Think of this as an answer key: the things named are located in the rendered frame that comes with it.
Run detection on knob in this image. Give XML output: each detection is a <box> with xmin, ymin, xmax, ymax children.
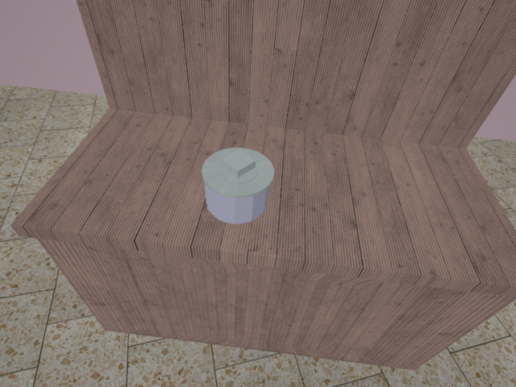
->
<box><xmin>221</xmin><ymin>149</ymin><xmax>256</xmax><ymax>178</ymax></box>

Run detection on table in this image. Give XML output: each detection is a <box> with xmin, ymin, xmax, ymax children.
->
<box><xmin>11</xmin><ymin>0</ymin><xmax>516</xmax><ymax>370</ymax></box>

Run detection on lid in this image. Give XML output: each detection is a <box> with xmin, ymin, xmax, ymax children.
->
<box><xmin>202</xmin><ymin>148</ymin><xmax>274</xmax><ymax>198</ymax></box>

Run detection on pot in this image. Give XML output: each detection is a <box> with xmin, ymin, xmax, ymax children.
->
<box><xmin>204</xmin><ymin>182</ymin><xmax>269</xmax><ymax>224</ymax></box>

